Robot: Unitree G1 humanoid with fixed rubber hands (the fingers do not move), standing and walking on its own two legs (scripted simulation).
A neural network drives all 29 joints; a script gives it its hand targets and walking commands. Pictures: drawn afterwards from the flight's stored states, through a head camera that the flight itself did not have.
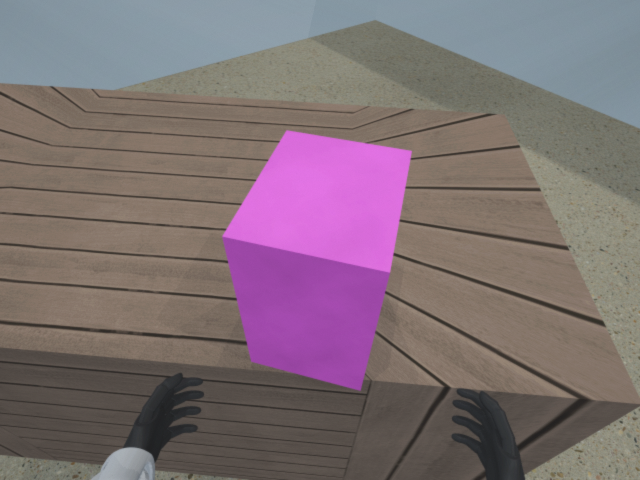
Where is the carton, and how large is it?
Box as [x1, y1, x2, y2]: [222, 130, 411, 390]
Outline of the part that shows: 287,130 222,236 251,361 360,390 389,274 411,151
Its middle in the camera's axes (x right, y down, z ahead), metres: +0.01 +0.03 +0.53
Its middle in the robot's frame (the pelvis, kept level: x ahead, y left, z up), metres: +0.37 +0.05 +0.07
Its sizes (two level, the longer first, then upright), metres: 0.200 0.163 0.265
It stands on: a pedestal, 0.71 m high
